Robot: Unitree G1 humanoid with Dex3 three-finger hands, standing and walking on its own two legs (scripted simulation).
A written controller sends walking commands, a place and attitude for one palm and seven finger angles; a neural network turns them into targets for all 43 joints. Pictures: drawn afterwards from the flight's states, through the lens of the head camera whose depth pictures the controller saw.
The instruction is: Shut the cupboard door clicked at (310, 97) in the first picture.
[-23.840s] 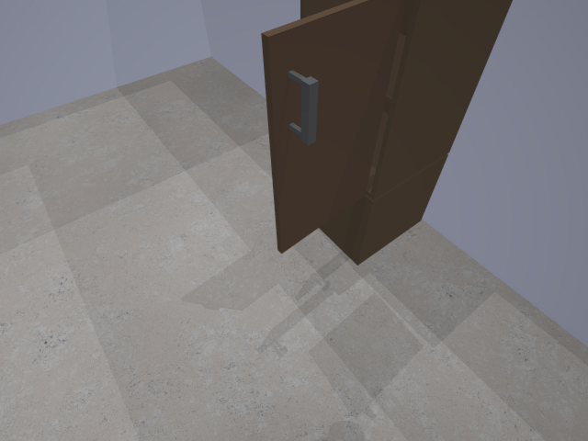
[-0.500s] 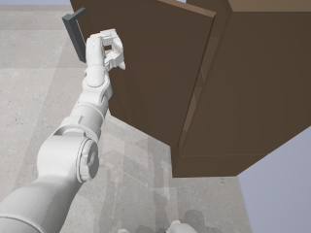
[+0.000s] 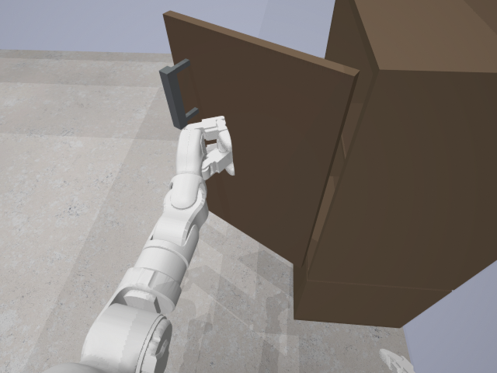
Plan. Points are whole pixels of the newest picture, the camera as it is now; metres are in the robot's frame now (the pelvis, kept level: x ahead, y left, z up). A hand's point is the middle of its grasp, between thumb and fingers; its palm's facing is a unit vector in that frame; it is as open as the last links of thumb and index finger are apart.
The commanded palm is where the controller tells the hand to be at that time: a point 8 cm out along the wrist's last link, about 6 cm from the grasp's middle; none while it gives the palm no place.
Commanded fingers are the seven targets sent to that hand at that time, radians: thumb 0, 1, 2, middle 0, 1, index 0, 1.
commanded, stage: pull the fist back off the door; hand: left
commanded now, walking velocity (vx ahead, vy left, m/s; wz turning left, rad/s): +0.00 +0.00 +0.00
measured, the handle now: (182, 94) +0.59 +0.13 +0.13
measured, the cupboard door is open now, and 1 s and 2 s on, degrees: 59 59 59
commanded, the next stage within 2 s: draw the hand back to the body in 0.08 s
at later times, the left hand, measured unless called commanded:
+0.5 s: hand (192, 176) +0.37 +0.08 +0.14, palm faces -0.01 -1.00 -0.01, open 3.1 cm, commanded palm +0.33 +0.14 +0.15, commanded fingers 0.00 0.90 0.90 -1.30 -1.50 -1.30 -1.50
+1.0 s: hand (86, 241) +0.26 +0.19 +0.16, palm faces +0.20 -0.95 -0.25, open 3.4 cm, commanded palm +0.22 +0.25 +0.17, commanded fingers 0.00 0.90 0.90 -0.72 -0.87 -0.72 -0.87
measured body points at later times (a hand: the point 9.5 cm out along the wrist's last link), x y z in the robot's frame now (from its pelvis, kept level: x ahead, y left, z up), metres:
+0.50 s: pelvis +0.00 -0.01 +0.01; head +0.00 -0.03 +0.46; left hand +0.37 +0.14 +0.14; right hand +0.11 -0.25 -0.11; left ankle -0.01 +0.10 -0.72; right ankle -0.01 -0.09 -0.72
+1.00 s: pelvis +0.00 +0.01 +0.02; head -0.01 -0.01 +0.47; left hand +0.24 +0.24 +0.17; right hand +0.21 -0.18 -0.06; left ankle -0.01 +0.10 -0.72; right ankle -0.01 -0.09 -0.72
